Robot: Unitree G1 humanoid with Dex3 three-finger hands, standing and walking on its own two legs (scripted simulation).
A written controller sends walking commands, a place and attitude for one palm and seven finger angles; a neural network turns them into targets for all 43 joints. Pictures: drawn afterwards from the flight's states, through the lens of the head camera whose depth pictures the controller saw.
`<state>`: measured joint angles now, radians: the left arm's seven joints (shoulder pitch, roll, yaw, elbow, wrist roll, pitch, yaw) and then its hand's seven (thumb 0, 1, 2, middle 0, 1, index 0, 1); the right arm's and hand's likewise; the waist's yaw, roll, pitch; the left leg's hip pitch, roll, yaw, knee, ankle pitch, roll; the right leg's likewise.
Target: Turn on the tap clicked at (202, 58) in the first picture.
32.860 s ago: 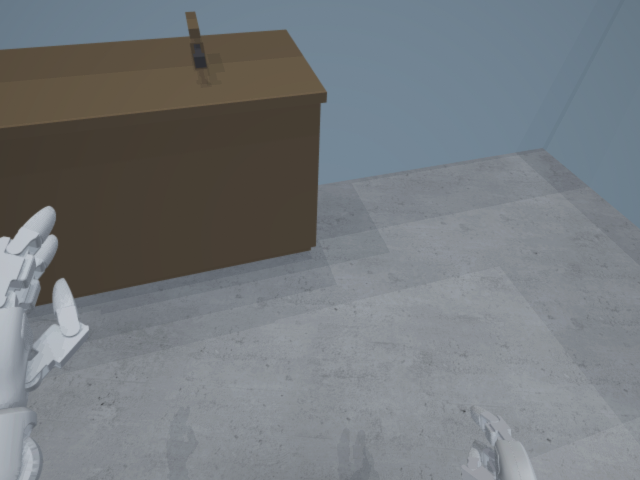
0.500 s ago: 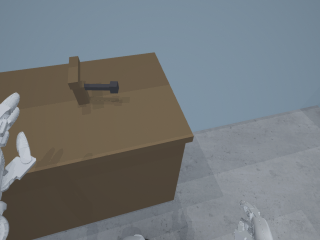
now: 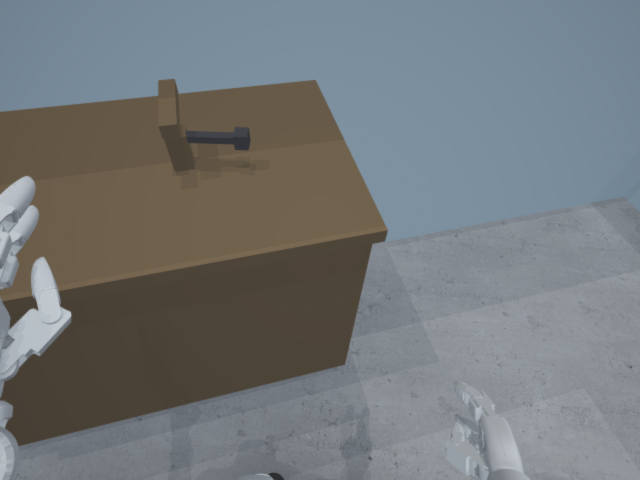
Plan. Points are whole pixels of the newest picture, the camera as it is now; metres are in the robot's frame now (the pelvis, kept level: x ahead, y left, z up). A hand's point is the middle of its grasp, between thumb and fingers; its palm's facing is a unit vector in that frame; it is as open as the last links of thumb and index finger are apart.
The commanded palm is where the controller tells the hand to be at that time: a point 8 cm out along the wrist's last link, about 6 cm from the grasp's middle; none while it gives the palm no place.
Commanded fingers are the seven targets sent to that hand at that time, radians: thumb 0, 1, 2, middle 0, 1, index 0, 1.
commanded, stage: stop stepping back and stand still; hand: left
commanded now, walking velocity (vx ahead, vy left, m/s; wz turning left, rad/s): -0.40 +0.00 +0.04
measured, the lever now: (241, 138) +0.63 +0.20 +0.05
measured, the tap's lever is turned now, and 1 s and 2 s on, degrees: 75 75 75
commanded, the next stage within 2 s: stand and check the lever's angle in 1.08 s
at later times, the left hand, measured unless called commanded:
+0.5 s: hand out of the picture +0.08 +0.24 +0.16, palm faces +0.46 -0.79 -0.40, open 7.4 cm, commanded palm +0.03 +0.27 +0.18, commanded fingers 0.00 0.90 0.90 -0.20 -0.30 -0.20 -0.30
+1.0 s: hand out of the picture +0.06 +0.21 +0.16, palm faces +0.43 -0.81 -0.39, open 7.4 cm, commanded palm +0.01 +0.26 +0.18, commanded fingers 0.00 0.90 0.90 -0.20 -0.30 -0.20 -0.30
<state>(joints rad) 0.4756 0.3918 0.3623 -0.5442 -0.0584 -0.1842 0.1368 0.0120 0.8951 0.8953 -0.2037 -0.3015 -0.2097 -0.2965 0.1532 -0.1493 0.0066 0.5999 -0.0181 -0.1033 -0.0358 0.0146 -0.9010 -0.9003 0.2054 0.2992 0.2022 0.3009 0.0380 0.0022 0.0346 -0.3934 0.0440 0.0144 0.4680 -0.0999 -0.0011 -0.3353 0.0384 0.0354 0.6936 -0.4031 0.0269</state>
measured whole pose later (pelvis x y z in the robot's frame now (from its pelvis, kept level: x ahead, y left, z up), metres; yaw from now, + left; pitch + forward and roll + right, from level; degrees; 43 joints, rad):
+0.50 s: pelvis -0.11 -0.02 -0.01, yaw +3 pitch -2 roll +0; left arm 0.48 0.37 0.35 -0.44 -0.03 -0.14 0.16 0.01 0.89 0.90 -0.20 -0.30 -0.21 -0.30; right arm 0.29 -0.23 -0.02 0.65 0.01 -0.10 -0.07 0.02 -0.90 -0.90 0.20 0.30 0.20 0.30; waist -0.03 0.01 -0.02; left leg -0.28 0.03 -0.02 0.63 -0.38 0.01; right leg -0.29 0.03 -0.03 0.57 -0.28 -0.02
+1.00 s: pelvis -0.13 -0.04 +0.00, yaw +4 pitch -2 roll +1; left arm 0.47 0.32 0.30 -0.46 -0.04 -0.15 0.13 0.01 0.89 0.90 -0.20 -0.30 -0.21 -0.30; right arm 0.22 -0.20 0.00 0.69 0.01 -0.09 -0.05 0.02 -0.90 -0.90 0.21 0.30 0.20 0.30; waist 0.01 0.03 0.06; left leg -0.41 0.02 0.00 0.89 -0.37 0.00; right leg -0.24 0.02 -0.05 0.53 -0.25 -0.05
